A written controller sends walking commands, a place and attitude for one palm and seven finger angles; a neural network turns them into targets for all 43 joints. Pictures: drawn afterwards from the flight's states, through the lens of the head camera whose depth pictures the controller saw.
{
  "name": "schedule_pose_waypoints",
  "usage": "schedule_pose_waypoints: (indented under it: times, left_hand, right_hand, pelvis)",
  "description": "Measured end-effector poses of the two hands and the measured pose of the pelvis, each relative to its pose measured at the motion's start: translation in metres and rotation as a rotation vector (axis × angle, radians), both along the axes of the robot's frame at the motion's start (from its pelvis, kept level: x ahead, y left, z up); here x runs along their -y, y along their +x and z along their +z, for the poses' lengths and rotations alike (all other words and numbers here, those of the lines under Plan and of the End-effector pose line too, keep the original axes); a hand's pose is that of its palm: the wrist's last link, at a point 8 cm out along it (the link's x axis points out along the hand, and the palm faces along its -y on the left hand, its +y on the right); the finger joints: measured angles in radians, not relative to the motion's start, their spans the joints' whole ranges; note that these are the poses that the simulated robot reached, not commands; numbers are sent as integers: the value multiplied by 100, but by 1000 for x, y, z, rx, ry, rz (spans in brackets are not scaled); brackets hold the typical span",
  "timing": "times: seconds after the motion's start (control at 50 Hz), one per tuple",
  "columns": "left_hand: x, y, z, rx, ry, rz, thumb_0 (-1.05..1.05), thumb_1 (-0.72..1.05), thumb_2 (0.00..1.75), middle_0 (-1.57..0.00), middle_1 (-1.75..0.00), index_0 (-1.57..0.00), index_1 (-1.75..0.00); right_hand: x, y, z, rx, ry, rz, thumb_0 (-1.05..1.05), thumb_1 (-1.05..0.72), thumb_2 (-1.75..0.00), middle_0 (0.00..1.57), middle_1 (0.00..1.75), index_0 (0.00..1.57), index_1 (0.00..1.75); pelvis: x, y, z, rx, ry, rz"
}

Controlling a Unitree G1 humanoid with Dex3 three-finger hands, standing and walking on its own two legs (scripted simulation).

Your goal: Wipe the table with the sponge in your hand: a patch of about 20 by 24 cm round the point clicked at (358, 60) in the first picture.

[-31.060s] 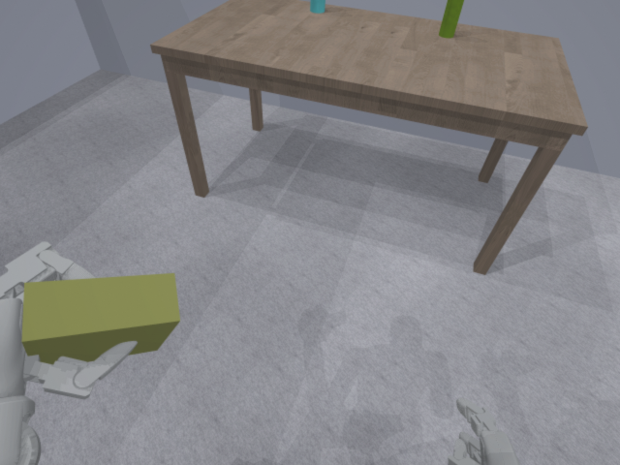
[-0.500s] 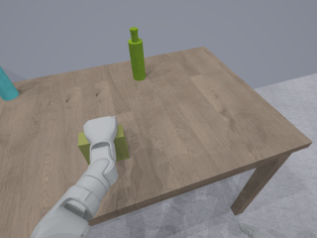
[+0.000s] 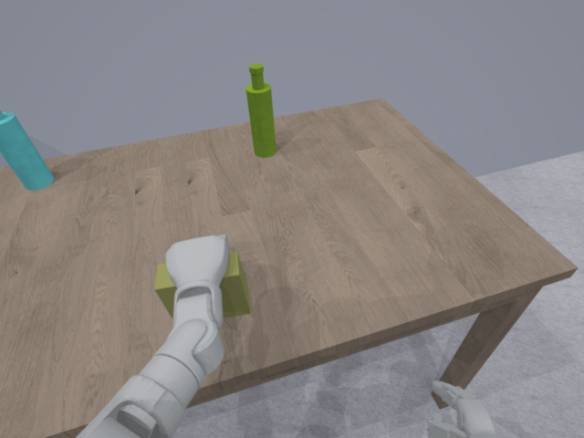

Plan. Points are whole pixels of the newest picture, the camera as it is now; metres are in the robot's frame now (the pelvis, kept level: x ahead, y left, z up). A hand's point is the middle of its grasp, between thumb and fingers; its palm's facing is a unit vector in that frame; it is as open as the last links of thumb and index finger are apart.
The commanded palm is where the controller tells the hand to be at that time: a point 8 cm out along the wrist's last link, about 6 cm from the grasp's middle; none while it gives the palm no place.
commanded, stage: wipe back along the third lane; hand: left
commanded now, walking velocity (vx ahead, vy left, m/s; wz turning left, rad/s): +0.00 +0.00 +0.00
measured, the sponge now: (209, 296) +0.34 +0.18 -0.01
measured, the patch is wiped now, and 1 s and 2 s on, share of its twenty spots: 0.95 0.95 1.00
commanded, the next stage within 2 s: slide back across to the middle lane in 0.92 s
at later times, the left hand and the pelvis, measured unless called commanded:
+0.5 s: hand (212, 290) +0.32 +0.17 +0.03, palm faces -0.02 -0.03 -1.00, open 9.0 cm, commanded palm +0.28 +0.14 +0.06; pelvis -0.01 -0.01 +0.00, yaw +1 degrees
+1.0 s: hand (212, 289) +0.33 +0.17 +0.03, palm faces -0.01 -0.03 -1.00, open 9.0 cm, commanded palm +0.29 +0.15 +0.06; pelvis -0.02 -0.01 +0.00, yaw +0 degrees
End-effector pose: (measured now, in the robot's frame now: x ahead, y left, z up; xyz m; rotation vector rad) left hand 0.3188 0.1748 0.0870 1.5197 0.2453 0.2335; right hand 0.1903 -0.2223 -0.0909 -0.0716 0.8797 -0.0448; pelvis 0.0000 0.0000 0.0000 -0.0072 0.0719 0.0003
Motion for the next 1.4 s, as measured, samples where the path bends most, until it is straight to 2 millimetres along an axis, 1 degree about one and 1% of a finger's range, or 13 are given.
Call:
schedule_pose_waypoints:
  times: [0.16, 0.26, 0.36, 0.48, 0.76, 0.92, 1.1, 1.24, 1.4]
  left_hand:
    - [8, -16, 0, 15, -7, -13, 2, -41, 110, -80, -145, -81, -147]
    - [10, -16, -1, 1, 3, -9, 2, -41, 110, -80, -145, -81, -147]
    - [11, -15, -2, -8, 3, -3, 3, -41, 110, -80, -144, -81, -146]
    - [11, -14, -2, -13, 4, 0, 3, -42, 110, -80, -144, -82, -146]
    - [12, -13, -2, -14, 11, 3, 2, -43, 112, -81, -144, -83, -145]
    - [12, -13, -2, -10, 10, 4, 2, -43, 112, -81, -144, -82, -145]
    - [10, -12, -2, -16, -6, 8, 2, -43, 112, -81, -144, -83, -145]
    - [5, -17, 1, 7, -33, -2, 1, -43, 112, -81, -144, -83, -145]
    - [-11, -29, 5, 16, -55, 35, 1, -43, 112, -81, -144, -83, -145]
  right_hand:
    - [-8, 10, 4, 24, 26, 30, 1, -90, -90, 20, 30, 19, 30]
    - [-13, 16, 6, 41, 30, 45, 1, -90, -90, 20, 30, 19, 30]
    - [-13, 15, 5, 44, 30, 49, 1, -90, -90, 20, 30, 19, 30]
    - [-6, 5, 1, 25, 18, 40, 1, -90, -90, 20, 30, 20, 30]
    - [13, -28, -12, -28, -4, -10, 1, -90, -90, 20, 30, 19, 30]
    - [18, -35, -13, -24, -9, -28, 1, -90, -90, 20, 30, 19, 30]
    - [15, -29, -10, -3, -11, -28, 1, -90, -90, 20, 30, 19, 30]
    - [11, -19, -3, 28, -5, -28, 1, -90, -90, 20, 30, 19, 30]
    - [9, 1, 8, 66, -13, -6, 1, -90, -90, 20, 30, 19, 30]
  pelvis:
    - [0, -1, 0, 19, 2, 1]
    - [1, -4, -1, 21, 3, 4]
    - [3, -6, -2, 16, 4, 6]
    - [6, -9, -3, 14, 4, 8]
    - [11, -16, -4, 9, 4, 6]
    - [12, -18, -4, 12, 4, 2]
    - [11, -18, -3, 11, 5, -2]
    - [10, -13, -1, 24, 7, -10]
    - [8, -6, 1, 42, 7, -13]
